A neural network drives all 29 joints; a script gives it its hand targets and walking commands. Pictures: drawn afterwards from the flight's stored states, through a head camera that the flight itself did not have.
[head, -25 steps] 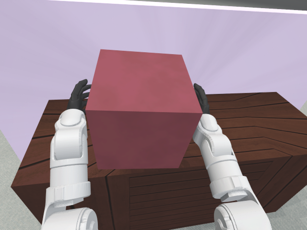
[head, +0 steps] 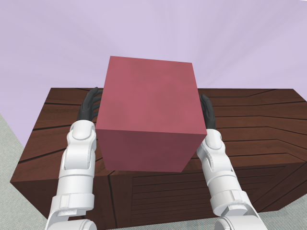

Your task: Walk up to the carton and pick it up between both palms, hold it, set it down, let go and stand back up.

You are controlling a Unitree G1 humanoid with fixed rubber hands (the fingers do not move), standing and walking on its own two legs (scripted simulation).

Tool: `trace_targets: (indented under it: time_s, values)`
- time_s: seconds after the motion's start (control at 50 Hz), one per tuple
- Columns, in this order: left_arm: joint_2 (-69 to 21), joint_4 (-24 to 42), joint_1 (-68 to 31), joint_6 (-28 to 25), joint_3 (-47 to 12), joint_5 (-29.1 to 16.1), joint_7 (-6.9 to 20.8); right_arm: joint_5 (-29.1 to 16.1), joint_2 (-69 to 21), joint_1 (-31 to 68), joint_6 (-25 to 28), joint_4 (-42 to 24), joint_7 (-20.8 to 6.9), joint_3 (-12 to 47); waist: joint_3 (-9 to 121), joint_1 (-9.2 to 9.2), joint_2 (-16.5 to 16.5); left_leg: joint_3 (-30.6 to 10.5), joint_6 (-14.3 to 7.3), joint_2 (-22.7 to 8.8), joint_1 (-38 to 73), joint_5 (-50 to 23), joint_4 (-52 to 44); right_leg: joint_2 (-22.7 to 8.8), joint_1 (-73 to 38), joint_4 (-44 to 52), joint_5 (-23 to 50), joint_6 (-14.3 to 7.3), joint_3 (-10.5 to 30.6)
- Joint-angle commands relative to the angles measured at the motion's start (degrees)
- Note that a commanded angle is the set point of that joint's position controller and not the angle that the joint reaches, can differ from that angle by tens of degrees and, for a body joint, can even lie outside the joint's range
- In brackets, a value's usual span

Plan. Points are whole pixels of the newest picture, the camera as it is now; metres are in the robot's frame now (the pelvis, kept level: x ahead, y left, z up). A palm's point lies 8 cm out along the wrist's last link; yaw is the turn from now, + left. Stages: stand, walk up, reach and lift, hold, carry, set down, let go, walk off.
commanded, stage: set down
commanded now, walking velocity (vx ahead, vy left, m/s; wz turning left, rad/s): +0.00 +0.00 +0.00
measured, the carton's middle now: (148, 117) +0.39 +0.00 +0.11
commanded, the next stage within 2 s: none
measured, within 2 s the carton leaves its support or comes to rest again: neither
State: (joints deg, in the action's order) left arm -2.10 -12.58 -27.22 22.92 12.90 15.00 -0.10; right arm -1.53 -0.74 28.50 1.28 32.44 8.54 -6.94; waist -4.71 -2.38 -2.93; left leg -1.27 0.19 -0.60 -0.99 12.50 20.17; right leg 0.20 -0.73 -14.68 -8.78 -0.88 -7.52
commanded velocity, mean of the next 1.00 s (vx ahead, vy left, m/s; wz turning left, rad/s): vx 0.00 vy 0.00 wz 0.00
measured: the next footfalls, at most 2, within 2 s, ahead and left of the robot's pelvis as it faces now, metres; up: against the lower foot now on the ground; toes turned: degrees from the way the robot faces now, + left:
none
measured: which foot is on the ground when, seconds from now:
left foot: down 0.00-1.00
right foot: down 0.00-1.00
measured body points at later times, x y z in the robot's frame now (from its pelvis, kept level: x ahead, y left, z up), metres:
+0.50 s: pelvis +0.01 +0.01 +0.00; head -0.01 +0.03 +0.45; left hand +0.39 +0.16 +0.12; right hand +0.38 -0.16 +0.11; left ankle -0.01 +0.11 -0.75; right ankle +0.00 -0.10 -0.75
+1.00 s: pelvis +0.01 +0.00 +0.00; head +0.00 +0.01 +0.45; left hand +0.41 +0.15 +0.10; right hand +0.40 -0.17 +0.10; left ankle -0.01 +0.11 -0.75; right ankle +0.00 -0.10 -0.75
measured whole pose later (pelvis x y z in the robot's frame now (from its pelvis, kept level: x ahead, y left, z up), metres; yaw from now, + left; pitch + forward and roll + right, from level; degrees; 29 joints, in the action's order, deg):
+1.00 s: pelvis +0.01 +0.00 +0.00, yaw -1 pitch -2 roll -1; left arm -2.1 -43.4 -38.2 6.4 21.8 16.3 -0.1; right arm 12.9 -3.2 37.2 9.5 51.3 5.3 -23.8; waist -0.4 0.1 -1.6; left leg 0.0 0.3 -0.7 -4.0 11.4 17.4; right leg 0.3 3.9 -14.3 -8.4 -0.9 -6.3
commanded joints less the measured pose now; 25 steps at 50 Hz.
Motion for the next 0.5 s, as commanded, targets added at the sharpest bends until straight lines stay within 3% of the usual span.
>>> trace_targets:
  time_s: [0.0, 0.2, 0.36, 0.48]
  values:
    - [-28.39, 12.21, -37.3, -3.79, -31.0, -6.58, 7.25, -2.27, -26.66, 44.49, 5.44, -20.63, -5.38, 27.47, 32.31, -1.46, 4.72, 1.24, 3.48, 2.71, 3.03, -33.7, 1.77, 1.33, -15.84, -4.31, 31.93, 2.91, 1.18]
    - [-27.0, 11.21, -33.98, -1.12, -27.66, -5.45, 8.35, -3.73, -24.5, 42.38, 2.86, -20.29, -5.12, 26.08, 28.34, -1.41, 4.48, 1.15, 3.76, 2.63, 2.08, -31.68, 0.93, 1.71, -15.1, -4.42, 32.03, 3.1, 0.84]
    - [-29.68, 5.05, -39.46, -4.93, -27.61, -5.55, 7.43, 0.37, -23.02, 44.69, 5.44, -15.41, -7.05, 19.67, 29.83, -2.02, 5.4, 1.11, 5.4, 1.18, 6.99, -31.26, 0.74, 2.55, -7.7, -2.14, 23.21, 2.0, -0.95]
    - [-30.75, -3.24, -44.13, -8.61, -24.11, -4.7, 6.65, 4.58, -23.19, 47.78, 7.89, -8.09, -8.7, 13.87, 30.26, -0.75, 5.31, 2.31, 4.98, 0.57, 5.63, -25.82, -1.05, 1.89, -5.69, -1.01, 17.67, 1.64, -1.15]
